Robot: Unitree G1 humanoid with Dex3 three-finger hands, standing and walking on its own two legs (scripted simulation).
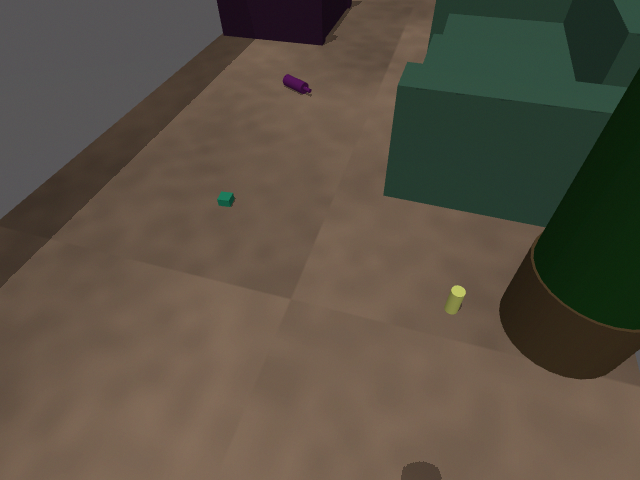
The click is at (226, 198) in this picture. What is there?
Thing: small box
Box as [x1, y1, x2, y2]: [217, 191, 233, 206]
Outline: 221,191 217,199 219,205 230,206 233,200 232,193
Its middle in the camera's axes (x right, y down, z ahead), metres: -0.45 -0.19 +1.85
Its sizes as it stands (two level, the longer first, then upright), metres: 0.058 0.058 0.040
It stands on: the floor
